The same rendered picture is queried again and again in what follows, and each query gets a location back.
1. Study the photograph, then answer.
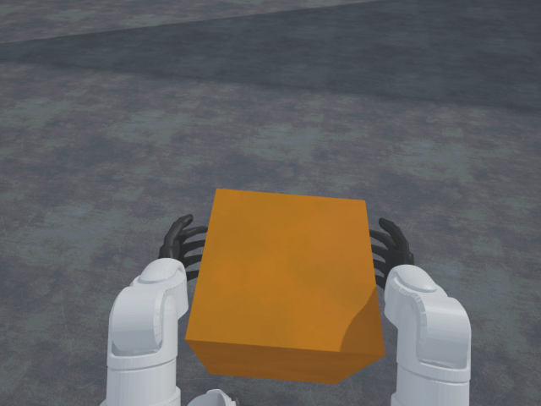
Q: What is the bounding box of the carton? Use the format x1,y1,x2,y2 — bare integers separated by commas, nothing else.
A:
185,189,385,384

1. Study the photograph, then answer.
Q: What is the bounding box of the right robot forearm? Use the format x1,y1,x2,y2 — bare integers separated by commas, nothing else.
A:
384,265,471,406

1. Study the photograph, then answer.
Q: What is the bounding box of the left robot forearm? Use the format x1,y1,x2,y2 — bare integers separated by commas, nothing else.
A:
100,258,189,406

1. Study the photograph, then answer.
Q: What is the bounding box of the left robot shin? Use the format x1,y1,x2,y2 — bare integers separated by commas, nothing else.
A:
207,389,229,398

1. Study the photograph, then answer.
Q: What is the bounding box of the left robot hand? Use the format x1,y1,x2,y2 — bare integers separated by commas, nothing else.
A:
157,214,208,281

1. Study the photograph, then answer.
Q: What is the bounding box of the right robot hand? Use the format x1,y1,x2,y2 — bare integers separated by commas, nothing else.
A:
369,218,414,290

